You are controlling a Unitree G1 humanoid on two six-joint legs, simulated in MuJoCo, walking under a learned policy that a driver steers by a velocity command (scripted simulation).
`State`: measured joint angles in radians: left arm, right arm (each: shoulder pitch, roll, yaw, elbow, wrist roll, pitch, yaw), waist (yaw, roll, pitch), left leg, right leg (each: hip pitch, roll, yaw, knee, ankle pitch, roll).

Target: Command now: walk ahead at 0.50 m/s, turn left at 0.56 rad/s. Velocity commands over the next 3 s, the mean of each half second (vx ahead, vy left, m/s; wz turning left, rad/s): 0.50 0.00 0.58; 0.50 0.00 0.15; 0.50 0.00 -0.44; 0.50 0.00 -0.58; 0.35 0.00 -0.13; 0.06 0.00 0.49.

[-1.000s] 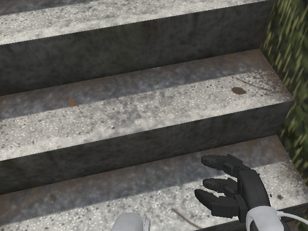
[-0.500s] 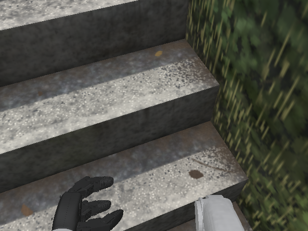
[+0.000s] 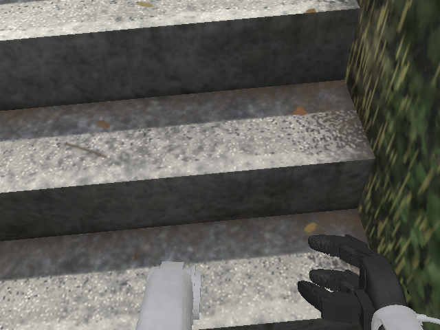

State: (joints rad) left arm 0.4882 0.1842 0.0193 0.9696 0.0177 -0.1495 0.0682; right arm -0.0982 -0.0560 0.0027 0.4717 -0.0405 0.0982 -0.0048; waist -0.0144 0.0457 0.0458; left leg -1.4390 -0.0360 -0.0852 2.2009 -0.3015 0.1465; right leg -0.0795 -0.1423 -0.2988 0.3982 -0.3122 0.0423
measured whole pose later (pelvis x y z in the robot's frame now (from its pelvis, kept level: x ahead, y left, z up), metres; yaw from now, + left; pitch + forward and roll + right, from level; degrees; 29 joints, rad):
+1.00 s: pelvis +0.54 +0.19 +0.39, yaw +22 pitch +5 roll +4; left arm 0.56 0.13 0.04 1.05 -0.01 -0.13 0.05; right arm -0.16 -0.03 0.03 0.45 0.00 0.02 0.00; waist 0.06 -0.02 0.05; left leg -1.32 0.09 0.09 1.67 -0.41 0.16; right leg 0.09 -0.10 -0.06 0.11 -0.25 -0.03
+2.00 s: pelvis +1.06 +0.28 +0.80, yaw -9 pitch +6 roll +3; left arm 0.48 0.15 0.11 0.90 0.02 -0.08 0.03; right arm -0.14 0.01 0.10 0.50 0.00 -0.05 -0.05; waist 0.10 -0.03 0.00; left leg -0.93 -0.03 0.11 1.30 -0.50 0.08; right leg -0.19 0.14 0.20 0.47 0.12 -0.14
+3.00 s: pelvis +1.40 +0.17 +1.11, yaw +4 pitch +0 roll -1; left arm 0.19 0.23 0.06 0.66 0.03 0.03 0.07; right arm 0.25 -0.15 -0.06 0.60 -0.01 0.03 -0.03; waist -0.02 -0.07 0.00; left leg -0.46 -0.02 0.00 0.79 -0.35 0.05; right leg -0.51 -0.14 -0.07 1.15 -0.43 0.06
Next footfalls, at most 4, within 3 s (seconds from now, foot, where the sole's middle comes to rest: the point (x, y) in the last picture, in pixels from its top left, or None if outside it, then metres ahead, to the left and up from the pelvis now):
0.16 left None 0.22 0.11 -0.59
0.58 right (228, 273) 0.47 0.03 -0.40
1.04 left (49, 147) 0.70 0.42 -0.21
1.52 right None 0.98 0.24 -0.02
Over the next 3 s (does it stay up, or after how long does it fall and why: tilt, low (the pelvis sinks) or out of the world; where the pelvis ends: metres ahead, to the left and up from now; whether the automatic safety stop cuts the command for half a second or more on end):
stays up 1.40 0.17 1.11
